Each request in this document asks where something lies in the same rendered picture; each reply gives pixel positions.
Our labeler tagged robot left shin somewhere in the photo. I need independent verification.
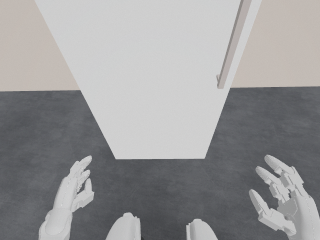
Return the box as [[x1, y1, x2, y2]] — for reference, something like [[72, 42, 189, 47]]
[[123, 212, 133, 217]]

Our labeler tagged left robot forearm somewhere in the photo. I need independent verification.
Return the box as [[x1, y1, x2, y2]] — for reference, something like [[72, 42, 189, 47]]
[[38, 208, 73, 240]]

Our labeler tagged right robot hand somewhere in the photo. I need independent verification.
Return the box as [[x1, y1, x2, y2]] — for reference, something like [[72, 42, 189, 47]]
[[249, 154, 320, 240]]

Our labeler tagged robot left thigh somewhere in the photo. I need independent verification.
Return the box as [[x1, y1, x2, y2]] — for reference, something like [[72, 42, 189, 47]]
[[105, 215, 141, 240]]

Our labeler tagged fridge door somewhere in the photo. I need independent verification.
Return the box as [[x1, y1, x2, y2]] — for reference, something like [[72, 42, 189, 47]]
[[35, 0, 262, 160]]

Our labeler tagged handle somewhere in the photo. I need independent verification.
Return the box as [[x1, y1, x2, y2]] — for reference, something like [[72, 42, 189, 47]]
[[216, 0, 252, 89]]

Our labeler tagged left robot hand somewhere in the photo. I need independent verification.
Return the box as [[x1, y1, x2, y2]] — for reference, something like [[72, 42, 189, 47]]
[[53, 155, 94, 213]]

